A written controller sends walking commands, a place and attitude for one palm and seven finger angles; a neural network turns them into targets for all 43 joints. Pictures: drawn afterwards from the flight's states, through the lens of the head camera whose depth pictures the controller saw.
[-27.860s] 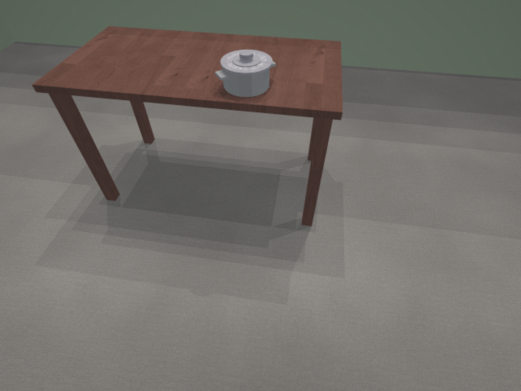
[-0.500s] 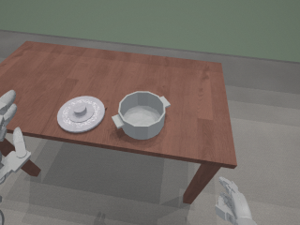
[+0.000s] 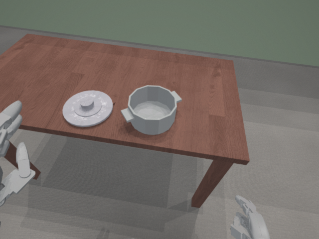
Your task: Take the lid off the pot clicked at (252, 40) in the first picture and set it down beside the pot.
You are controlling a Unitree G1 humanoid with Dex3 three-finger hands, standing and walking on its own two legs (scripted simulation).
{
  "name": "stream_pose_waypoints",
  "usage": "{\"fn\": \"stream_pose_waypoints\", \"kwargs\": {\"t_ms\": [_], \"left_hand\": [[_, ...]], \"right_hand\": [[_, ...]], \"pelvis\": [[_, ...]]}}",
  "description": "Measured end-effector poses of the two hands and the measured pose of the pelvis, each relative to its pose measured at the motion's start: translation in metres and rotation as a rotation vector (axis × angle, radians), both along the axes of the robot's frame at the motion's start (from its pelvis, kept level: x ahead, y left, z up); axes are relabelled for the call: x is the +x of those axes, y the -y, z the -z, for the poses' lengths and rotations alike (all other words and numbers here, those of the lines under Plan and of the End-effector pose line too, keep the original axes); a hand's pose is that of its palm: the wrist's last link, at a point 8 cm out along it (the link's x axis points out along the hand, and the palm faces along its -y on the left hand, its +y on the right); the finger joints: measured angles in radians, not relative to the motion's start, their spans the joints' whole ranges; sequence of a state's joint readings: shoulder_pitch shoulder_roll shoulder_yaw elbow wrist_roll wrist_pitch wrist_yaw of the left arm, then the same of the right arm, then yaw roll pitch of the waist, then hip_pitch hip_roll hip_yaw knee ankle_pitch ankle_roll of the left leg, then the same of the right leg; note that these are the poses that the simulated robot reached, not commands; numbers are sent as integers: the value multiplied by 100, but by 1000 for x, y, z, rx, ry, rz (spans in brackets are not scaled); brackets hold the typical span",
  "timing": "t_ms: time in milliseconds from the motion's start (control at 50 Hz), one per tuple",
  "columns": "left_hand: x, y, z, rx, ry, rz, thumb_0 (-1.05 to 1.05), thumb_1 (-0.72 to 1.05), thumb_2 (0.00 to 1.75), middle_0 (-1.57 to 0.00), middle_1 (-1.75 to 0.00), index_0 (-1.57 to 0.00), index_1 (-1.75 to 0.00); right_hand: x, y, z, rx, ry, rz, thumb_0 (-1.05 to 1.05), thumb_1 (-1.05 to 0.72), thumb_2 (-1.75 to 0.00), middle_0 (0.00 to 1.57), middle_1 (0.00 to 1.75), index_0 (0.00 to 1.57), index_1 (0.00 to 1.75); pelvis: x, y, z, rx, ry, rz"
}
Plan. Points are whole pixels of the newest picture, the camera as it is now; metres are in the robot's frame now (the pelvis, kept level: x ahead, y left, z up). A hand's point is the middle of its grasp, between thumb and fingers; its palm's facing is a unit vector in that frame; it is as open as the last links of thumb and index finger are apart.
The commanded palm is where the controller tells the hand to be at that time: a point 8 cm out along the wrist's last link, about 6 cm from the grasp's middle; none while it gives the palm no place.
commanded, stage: step back with the hand held close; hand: left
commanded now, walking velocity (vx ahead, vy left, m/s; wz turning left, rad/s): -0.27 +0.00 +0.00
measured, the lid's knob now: (86, 102) +0.56 +0.30 -0.05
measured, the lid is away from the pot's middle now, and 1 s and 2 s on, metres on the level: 0.24 0.24 0.24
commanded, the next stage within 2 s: stop stepping back and stand still in 0.92 s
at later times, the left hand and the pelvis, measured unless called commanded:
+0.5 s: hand (35, 207) +0.14 +0.20 +0.18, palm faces +0.27 -0.85 -0.45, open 7.4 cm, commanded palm +0.07 +0.25 +0.19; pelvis -0.06 -0.02 +0.00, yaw -1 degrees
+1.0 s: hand out of the picture +0.06 +0.22 +0.18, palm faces +0.37 -0.83 -0.42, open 7.4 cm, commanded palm none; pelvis -0.14 -0.01 -0.01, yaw +2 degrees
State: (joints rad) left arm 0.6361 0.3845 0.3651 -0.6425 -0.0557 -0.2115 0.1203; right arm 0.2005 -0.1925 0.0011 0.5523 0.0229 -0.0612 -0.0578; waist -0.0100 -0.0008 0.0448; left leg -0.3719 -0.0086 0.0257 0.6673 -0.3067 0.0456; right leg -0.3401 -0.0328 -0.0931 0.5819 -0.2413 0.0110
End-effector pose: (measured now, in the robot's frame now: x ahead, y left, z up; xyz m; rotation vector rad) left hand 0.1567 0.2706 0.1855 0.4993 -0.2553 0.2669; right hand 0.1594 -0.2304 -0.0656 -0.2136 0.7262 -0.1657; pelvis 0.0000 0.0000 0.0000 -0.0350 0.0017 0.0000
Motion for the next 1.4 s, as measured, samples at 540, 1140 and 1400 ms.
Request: {"fn": "stream_pose_waypoints", "kwargs": {"t_ms": [540, 1140, 1400], "left_hand": [[-55, 28, -7, 23, 60, 63, 1, 89, 89, -21, -30, -21, -30], [-154, 11, 13, -18, 34, -27, 1, 89, 89, -21, -30, -20, -30], [-189, -10, -12, 5, 119, -63, 1, 89, 89, -21, -30, -21, -30]], "right_hand": [[-78, 33, -4, -26, -35, 25, 2, -90, -90, 20, 30, 21, 30], [-153, 10, 5, 27, 62, -38, 2, -90, -90, 20, 30, 21, 30], [-192, 16, -11, -35, 28, 4, 2, -90, -90, 20, 30, 21, 30]], "pelvis": [[-65, 24, -2, 41, -4, 18], [-160, 22, 12, 3, 15, -11], [-178, 9, -5, 18, 38, -33]]}}
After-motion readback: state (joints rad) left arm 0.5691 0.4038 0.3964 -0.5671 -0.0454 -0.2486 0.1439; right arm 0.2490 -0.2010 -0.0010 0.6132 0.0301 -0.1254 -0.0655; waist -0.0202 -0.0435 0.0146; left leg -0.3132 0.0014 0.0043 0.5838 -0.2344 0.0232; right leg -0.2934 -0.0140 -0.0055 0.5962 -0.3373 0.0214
